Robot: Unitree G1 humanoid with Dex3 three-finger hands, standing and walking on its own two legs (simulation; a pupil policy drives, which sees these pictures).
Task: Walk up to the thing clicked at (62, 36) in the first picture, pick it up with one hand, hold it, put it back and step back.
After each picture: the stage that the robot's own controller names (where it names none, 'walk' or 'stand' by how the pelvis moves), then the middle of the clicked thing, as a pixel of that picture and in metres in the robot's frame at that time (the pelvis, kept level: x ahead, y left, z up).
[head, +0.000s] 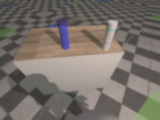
stand; (64, 36) +0.64 +0.26 +0.13
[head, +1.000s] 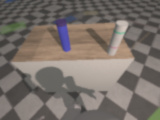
walk; (64, 37) +0.57 +0.25 +0.13
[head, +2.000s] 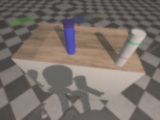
stand; (70, 39) +0.52 +0.18 +0.15
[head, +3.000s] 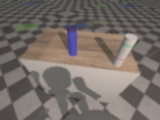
stand; (72, 42) +0.56 +0.18 +0.13
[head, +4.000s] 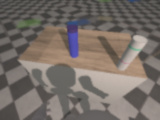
stand; (73, 43) +0.52 +0.16 +0.13
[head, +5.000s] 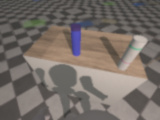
stand; (76, 41) +0.55 +0.15 +0.14
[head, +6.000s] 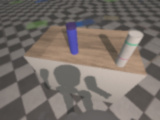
stand; (72, 40) +0.56 +0.16 +0.14
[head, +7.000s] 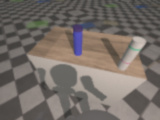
stand; (77, 42) +0.57 +0.13 +0.13
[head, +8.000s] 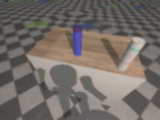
stand; (77, 42) +0.57 +0.13 +0.13
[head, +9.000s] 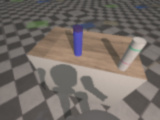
rise first; (77, 42) +0.57 +0.13 +0.13
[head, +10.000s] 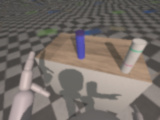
rise first; (80, 45) +0.57 +0.14 +0.13
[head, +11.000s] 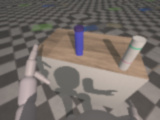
go down; (79, 42) +0.58 +0.14 +0.14
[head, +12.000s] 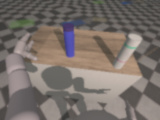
go down; (69, 42) +0.54 +0.15 +0.15
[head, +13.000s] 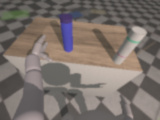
close in; (67, 35) +0.55 +0.15 +0.16
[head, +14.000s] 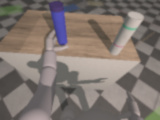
close; (60, 27) +0.58 +0.16 +0.19
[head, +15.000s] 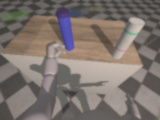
close; (66, 32) +0.55 +0.14 +0.19
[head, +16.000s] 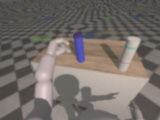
lift; (79, 48) +0.54 +0.12 +0.16
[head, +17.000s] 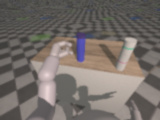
close; (80, 48) +0.56 +0.11 +0.15
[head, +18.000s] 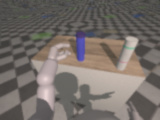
stand; (80, 47) +0.56 +0.11 +0.15
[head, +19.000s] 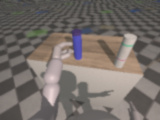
stand; (77, 45) +0.56 +0.12 +0.15
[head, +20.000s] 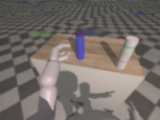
stand; (80, 46) +0.56 +0.11 +0.15
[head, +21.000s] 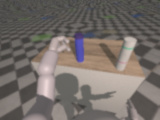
crouch; (79, 48) +0.56 +0.11 +0.14
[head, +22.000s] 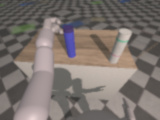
lower; (70, 43) +0.55 +0.12 +0.14
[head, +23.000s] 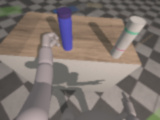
lower; (66, 32) +0.53 +0.12 +0.18
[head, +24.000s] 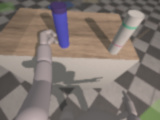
lower; (62, 29) +0.54 +0.13 +0.19
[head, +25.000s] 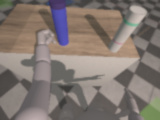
lower; (61, 26) +0.55 +0.13 +0.19
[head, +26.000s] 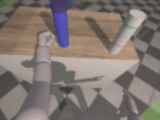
lower; (61, 28) +0.54 +0.13 +0.19
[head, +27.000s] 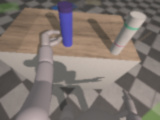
open; (66, 28) +0.55 +0.12 +0.19
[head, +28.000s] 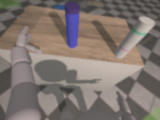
sink last; (72, 29) +0.54 +0.10 +0.19
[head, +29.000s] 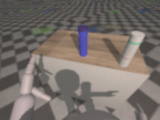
sink last; (83, 42) +0.57 +0.12 +0.17
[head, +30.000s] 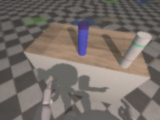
stand; (82, 40) +0.54 +0.11 +0.15
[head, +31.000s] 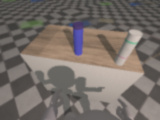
stand; (78, 40) +0.55 +0.12 +0.16
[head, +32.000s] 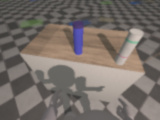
stand; (78, 40) +0.55 +0.12 +0.16
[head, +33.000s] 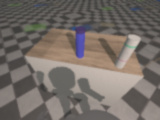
walk; (80, 44) +0.55 +0.12 +0.14
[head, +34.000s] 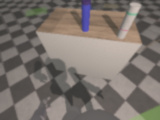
walk; (85, 17) +0.81 +0.09 +0.15
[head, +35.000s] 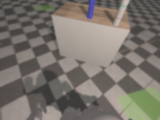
walk; (91, 7) +1.16 +0.06 +0.15
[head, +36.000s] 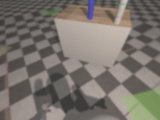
stand; (91, 7) +1.17 +0.06 +0.15
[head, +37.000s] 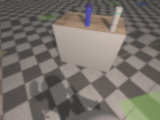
stand; (88, 16) +1.15 +0.08 +0.13
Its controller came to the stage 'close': yes
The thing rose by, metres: 0.00
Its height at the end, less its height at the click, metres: +0.00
